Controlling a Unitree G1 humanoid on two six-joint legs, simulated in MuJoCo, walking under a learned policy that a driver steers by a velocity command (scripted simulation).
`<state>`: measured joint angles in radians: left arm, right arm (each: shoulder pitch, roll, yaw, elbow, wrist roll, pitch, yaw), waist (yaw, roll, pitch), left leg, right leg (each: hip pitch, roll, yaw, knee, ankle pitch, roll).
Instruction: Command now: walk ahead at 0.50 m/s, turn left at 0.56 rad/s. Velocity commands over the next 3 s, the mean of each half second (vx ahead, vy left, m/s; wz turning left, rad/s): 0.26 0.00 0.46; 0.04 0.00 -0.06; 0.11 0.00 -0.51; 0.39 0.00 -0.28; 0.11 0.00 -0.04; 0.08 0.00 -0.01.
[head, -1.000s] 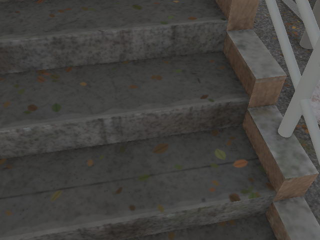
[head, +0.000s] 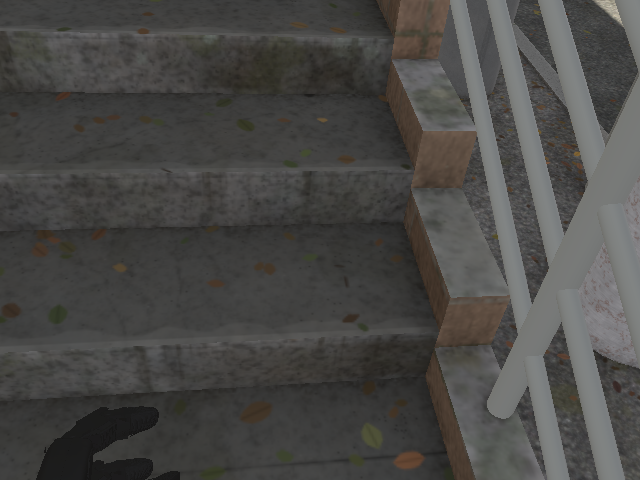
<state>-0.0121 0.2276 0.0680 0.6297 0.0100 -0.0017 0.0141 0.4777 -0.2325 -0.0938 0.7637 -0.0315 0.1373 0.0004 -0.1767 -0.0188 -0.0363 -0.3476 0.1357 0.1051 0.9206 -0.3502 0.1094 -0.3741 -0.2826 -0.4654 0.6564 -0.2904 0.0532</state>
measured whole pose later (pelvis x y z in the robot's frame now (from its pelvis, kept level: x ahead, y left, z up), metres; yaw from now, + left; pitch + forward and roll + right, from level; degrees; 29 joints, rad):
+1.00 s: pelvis -0.40 +0.23 -0.28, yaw +10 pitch +2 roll -1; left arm 0.20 0.15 0.06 0.70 0.06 0.09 0.03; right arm 0.35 -0.15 -0.03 0.80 -0.01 -0.08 -0.05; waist -0.02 -0.09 -0.02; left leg -0.31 -0.02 0.10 0.54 -0.28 0.09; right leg -0.89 0.12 0.09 2.01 -0.20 0.00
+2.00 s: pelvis -0.19 +0.20 -0.20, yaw -14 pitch +3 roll +3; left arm 0.26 0.21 0.08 0.71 0.03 -0.11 -0.01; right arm 0.18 -0.19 -0.07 0.74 -0.02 -0.04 0.00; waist 0.00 -0.05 0.02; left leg -0.65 -0.01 0.17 1.05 -0.45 0.09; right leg -0.55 0.08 0.15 1.64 -0.17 -0.07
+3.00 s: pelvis +0.11 +0.08 +0.02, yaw -12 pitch +1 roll -1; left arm 0.31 0.18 0.07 0.89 0.01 -0.04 0.02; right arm 0.32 -0.16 -0.04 0.78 -0.03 0.02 -0.03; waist -0.01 -0.02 -0.06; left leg -0.26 0.01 0.08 0.53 -0.36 0.08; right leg -0.31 -0.03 -0.16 0.55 -0.31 -0.07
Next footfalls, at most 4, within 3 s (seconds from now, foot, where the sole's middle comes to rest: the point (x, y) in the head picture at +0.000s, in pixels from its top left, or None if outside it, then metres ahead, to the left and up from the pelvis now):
0.40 right None -0.16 0.05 -0.90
0.64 left None -0.36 0.30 -1.05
1.44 right None -0.46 0.11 -1.05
1.86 left None -0.08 0.26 -0.90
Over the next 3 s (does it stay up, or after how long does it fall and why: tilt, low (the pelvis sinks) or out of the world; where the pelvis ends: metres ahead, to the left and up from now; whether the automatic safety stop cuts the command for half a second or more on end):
stays up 0.11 0.08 0.02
